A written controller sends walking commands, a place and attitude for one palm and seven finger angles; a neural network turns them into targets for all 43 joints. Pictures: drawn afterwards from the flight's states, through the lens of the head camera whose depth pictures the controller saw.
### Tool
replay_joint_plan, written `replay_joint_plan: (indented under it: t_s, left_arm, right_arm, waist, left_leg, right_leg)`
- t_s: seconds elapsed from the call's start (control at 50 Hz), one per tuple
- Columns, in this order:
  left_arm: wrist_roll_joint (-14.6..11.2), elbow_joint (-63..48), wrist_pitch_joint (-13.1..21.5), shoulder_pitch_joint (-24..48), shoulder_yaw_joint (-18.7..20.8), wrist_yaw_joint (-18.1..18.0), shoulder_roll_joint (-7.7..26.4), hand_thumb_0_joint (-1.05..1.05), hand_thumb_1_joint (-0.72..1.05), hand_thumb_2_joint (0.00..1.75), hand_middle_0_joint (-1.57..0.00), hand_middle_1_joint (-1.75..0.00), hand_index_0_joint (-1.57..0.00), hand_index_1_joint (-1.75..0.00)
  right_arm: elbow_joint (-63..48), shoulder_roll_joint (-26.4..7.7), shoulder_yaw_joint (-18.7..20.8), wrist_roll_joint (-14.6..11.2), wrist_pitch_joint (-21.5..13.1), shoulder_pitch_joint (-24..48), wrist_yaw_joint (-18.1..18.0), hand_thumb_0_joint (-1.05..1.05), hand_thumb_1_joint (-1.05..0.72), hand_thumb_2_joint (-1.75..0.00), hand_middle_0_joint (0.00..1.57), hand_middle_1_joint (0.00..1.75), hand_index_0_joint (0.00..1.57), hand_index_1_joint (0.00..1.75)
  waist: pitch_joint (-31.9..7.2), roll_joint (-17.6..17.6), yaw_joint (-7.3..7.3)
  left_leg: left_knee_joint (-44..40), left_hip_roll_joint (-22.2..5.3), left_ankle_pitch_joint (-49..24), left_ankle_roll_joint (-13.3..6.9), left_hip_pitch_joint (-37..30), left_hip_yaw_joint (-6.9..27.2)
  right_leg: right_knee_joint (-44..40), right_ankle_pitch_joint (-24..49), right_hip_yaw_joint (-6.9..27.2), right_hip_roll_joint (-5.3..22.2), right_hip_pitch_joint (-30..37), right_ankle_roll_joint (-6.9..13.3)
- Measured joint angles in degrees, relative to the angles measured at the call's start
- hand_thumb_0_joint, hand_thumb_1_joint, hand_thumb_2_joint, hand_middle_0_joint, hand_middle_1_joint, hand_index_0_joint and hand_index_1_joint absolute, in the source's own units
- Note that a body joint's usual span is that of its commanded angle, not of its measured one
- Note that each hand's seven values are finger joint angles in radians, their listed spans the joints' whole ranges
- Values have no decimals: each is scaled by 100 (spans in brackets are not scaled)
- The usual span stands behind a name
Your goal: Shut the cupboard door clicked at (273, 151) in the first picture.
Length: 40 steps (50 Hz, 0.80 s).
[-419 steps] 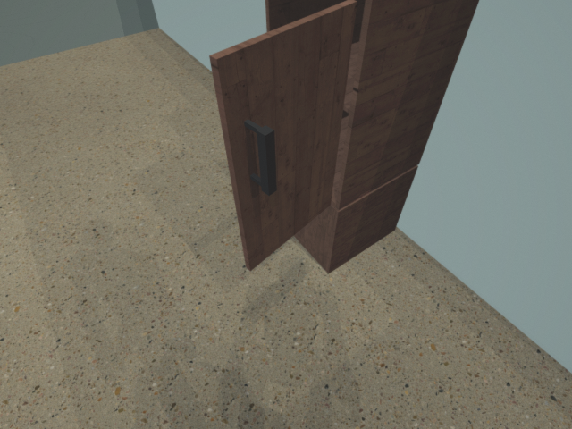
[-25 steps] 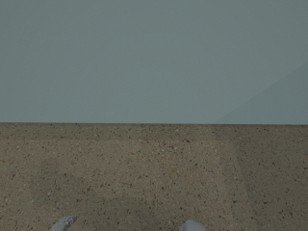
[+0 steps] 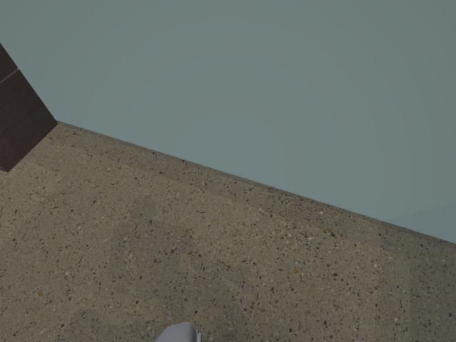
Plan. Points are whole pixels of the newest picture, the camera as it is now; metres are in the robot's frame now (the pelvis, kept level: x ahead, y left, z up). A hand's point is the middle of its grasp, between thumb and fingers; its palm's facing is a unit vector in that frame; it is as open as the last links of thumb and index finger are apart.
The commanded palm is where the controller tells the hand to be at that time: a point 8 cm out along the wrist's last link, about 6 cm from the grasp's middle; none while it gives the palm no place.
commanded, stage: walk to a spot facing it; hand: left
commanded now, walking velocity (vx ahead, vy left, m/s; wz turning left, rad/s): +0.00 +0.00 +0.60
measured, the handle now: out of the picture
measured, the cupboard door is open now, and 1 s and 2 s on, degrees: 100 100 100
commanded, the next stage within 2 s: none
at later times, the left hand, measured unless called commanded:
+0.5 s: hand (116, 334) +0.14 +0.23 -0.15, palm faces +0.20 -0.95 -0.23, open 7.4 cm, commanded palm none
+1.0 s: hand out of the picture +0.05 +0.15 -0.17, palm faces +0.59 -0.78 -0.21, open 7.3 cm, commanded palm none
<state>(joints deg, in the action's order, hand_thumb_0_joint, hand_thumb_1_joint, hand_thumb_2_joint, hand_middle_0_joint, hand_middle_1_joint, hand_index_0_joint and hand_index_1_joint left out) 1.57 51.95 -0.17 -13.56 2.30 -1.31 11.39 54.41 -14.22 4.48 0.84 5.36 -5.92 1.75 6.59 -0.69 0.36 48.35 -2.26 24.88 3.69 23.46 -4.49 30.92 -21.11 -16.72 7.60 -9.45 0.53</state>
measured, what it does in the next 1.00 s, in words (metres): walks ahead, turning left: left foot, then right foot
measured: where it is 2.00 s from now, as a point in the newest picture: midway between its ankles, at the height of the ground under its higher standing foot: (161, 234)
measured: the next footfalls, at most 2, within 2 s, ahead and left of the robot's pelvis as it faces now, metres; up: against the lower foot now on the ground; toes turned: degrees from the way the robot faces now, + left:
left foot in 0.08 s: +0.04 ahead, +0.12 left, +0.00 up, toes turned +9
right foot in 0.56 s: +0.18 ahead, -0.10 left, +0.00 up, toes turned +12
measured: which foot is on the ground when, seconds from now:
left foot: up 0.00-0.06, down 0.08-0.56, up 0.58-1.00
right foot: down 0.00-0.08, up 0.10-0.54, down 0.56-1.00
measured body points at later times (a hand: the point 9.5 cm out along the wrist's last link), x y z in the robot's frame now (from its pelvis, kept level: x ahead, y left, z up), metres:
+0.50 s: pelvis +0.07 +0.01 +0.00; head +0.11 +0.01 +0.45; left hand +0.13 +0.28 -0.13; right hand +0.13 -0.23 -0.15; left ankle +0.00 +0.12 -0.74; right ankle +0.13 -0.12 -0.71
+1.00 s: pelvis +0.23 +0.06 -0.01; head +0.28 +0.09 +0.44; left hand +0.02 +0.19 -0.15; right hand +0.50 -0.05 -0.14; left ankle +0.27 +0.19 -0.71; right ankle +0.15 -0.11 -0.73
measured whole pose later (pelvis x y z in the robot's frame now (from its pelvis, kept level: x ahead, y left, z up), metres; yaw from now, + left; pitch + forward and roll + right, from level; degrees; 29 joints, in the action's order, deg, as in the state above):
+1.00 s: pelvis +0.23 +0.06 -0.01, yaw +34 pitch +1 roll +1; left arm 1.7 62.4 3.6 -26.2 1.1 -0.4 10.2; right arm 53.6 -13.6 2.9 1.7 0.7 -0.1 2.8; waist 6.5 -0.7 3.1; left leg 41.0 -1.1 14.8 -2.7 30.1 -8.9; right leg 21.9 -25.7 -21.6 7.1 5.3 -3.8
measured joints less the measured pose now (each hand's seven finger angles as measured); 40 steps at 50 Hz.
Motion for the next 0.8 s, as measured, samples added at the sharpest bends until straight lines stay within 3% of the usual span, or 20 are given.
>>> replay_joint_plan:
  t_s: [0.04,0.08,0.12,0.16,0.2,0.28,0.38,0.48,0.54,0.6,0.64,0.68,0.8]
  left_arm:
    - [11,57,-17,-86,44,14,106,0,91,90,-20,-30,-20,-30]
    - [-17,112,-45,-220,90,44,216,1,91,90,-20,-30,-20,-30]
    - [-42,199,-175,-207,130,64,351,1,91,90,-20,-30,-20,-30]
    - [-35,285,-305,-124,154,48,422,1,91,90,-20,-30,-20,-30]
    - [-22,320,-332,-12,179,90,437,1,91,90,-20,-30,-20,-30]
    - [8,204,-227,173,177,214,389,1,91,90,-20,-30,-20,-30]
    - [13,57,-145,384,142,285,296,1,91,90,-20,-30,-20,-30]
    - [0,-51,-100,621,102,332,209,1,91,90,-20,-30,-20,-30]
    - [-5,-140,8,703,80,357,158,1,91,90,-20,-30,-20,-30]
    - [6,-205,213,727,32,294,4,1,91,90,-20,-30,-20,-30]
    - [-8,-184,285,597,3,237,-98,1,91,90,-20,-30,-20,-30]
    - [-18,-69,329,408,-12,190,-190,1,91,90,-20,-30,-20,-30]
    - [-16,345,492,-211,47,59,-158,0,94,90,-20,-30,-20,-30]
  right_arm:
    - [-91,18,-32,-5,-50,120,4,1,-91,-90,19,30,19,30]
    - [-229,9,-64,10,-150,194,16,1,-91,-90,19,30,19,30]
    - [-339,46,-77,33,-290,266,-1,1,-91,-90,19,30,19,30]
    - [-410,75,-123,34,-382,206,-59,1,-91,-90,19,30,20,30]
    - [-420,96,-152,47,-426,73,-119,1,-91,-90,19,30,20,30]
    - [-280,139,-196,47,-487,-230,-132,1,-91,-90,20,30,20,30]
    - [-77,240,-195,46,-531,-637,-100,1,-91,-90,20,30,20,30]
    - [109,292,-137,73,-513,-996,-88,1,-91,-90,20,30,20,30]
    - [227,269,-83,61,-470,-1193,-104,1,-91,-90,20,30,20,30]
    - [413,162,-8,30,-391,-1241,-108,1,-91,-90,20,30,20,30]
    - [510,100,35,60,-332,-1158,-66,1,-91,-90,20,30,20,30]
    - [516,47,73,80,-309,-1049,-13,1,-91,-90,20,30,20,30]
    - [332,-3,85,81,-309,-548,64,1,-91,-90,19,30,19,30]
  waist:
    - [16,-84,75]
    - [-28,-147,103]
    - [0,-268,107]
    - [-33,-271,125]
    - [-96,-229,122]
    - [-216,-134,121]
    - [-329,-43,3]
    - [-353,42,-187]
    - [-365,125,-274]
    - [-301,307,-275]
    - [-288,307,-255]
    - [-312,296,-269]
    - [-297,174,-168]
  left_leg:
    - [-540,49,-81,-76,-233,-128]
    - [-1319,121,-732,-261,-577,-235]
    - [-1145,234,-731,-593,-474,-204]
    - [-1105,260,-576,-675,-486,-110]
    - [-1342,289,-645,-649,-613,14]
    - [-1942,348,-934,-664,-919,236]
    - [-2382,390,-1080,-626,-1166,508]
    - [-2388,410,-938,-498,-1259,757]
    - [-2001,412,-612,-367,-1196,943]
    - [-349,347,243,-398,-614,916]
    - [947,276,32,-369,-71,672]
    - [1645,112,-491,-297,387,461]
    - [1644,-186,-1236,-202,1210,222]
  right_leg:
    - [222,-134,-123,105,-57,-69]
    - [697,-349,-201,249,-232,-170]
    - [1844,-873,283,260,-717,-329]
    - [2851,-1083,818,51,-1197,-408]
    - [3364,-776,1140,-70,-1550,-452]
    - [3357,-87,1469,-111,-1943,-485]
    - [2619,268,1591,-128,-2038,-540]
    - [1400,254,1536,-268,-1727,-548]
    - [374,394,1399,-452,-1181,-514]
    - [290,447,1093,-488,-907,-41]
    - [168,332,905,-412,-635,49]
    - [-189,362,699,-354,-290,28]
    - [-980,329,112,-271,540,-19]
